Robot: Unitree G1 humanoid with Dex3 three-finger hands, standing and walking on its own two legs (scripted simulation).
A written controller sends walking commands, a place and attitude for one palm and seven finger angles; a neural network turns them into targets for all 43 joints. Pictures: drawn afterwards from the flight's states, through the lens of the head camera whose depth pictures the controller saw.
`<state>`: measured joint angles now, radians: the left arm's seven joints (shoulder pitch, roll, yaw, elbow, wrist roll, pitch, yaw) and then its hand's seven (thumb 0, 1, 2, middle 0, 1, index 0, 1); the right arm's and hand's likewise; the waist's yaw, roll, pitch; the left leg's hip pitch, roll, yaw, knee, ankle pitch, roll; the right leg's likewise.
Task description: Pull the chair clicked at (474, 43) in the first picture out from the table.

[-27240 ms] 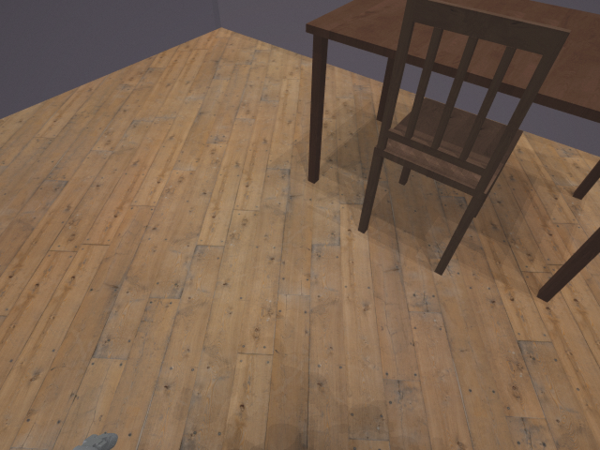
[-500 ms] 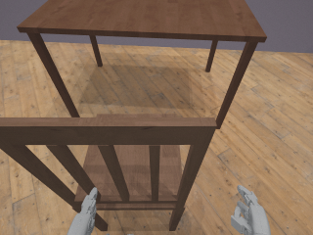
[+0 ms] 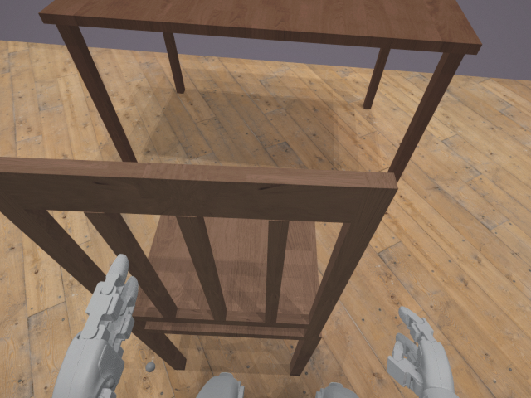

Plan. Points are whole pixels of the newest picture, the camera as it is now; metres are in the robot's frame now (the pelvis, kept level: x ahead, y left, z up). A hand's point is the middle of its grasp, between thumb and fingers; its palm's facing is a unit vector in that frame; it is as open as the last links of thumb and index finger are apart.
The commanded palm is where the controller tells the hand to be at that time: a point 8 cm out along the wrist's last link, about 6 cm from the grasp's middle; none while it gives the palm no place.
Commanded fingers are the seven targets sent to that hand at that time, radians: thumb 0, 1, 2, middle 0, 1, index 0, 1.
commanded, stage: draw the hand back to the body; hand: left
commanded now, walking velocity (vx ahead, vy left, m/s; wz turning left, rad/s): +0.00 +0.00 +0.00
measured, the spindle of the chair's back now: (209, 277) +0.28 +0.11 +0.03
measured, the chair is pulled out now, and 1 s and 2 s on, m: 0.59 0.58 0.58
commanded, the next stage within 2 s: step back with the hand held close in 1.24 s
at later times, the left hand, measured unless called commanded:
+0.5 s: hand (59, 326) +0.17 +0.22 +0.15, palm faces +0.30 -0.86 -0.41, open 14.4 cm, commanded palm +0.13 +0.26 +0.20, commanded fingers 0.00 0.28 0.60 -0.12 -0.17 -0.12 -0.17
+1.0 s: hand out of the picture +0.22 +0.25 +0.27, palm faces +0.54 -0.73 -0.43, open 7.8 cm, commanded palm +0.16 +0.28 +0.27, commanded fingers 0.00 0.90 0.90 -0.20 -0.30 -0.20 -0.30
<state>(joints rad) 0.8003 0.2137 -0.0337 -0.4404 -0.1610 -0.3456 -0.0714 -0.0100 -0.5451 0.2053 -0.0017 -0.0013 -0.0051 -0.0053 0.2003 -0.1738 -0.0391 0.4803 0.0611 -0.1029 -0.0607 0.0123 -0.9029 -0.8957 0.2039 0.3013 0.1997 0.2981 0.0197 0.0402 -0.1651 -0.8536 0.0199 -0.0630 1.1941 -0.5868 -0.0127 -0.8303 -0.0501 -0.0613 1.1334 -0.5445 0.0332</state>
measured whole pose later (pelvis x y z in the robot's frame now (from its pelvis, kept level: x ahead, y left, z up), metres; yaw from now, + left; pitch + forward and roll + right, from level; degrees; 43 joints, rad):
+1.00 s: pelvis +0.03 -0.02 +0.09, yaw +1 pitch -4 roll +0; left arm 0.45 0.35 0.36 -0.41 -0.06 -0.04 0.18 0.01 0.79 0.85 -0.19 -0.28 -0.24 -0.31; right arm 0.16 -0.23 0.01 0.66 0.02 -0.14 -0.09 0.01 -0.90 -0.90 0.21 0.30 0.20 0.30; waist 0.07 0.10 0.01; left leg -0.11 0.03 -0.04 0.50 -0.32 -0.04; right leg -0.11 -0.04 -0.07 0.50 -0.32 0.01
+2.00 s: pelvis -0.05 +0.00 +0.08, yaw -1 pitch +0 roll -1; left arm 0.54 0.39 0.40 -0.52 -0.04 -0.14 0.18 0.02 0.89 0.90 -0.21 -0.30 -0.21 -0.31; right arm 0.19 -0.20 -0.01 0.60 0.02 -0.06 -0.10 0.01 -0.90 -0.90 0.21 0.30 0.20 0.30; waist 0.03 0.04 0.03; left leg -0.35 0.03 -0.02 0.61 -0.27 -0.01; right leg -0.32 -0.03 -0.04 0.52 -0.18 0.02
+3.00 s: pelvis -0.12 -0.01 +0.09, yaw +0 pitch +2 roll +0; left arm 0.58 0.45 0.46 -0.53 -0.02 -0.26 0.15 0.01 0.88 0.90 -0.21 -0.30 -0.21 -0.31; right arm 0.15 -0.18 -0.03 0.67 0.00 -0.10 -0.09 0.01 -0.90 -0.90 0.21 0.30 0.20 0.30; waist 0.00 -0.03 0.03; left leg -0.44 -0.01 -0.02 0.86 -0.45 -0.03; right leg -0.32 -0.03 0.00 0.50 -0.21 0.01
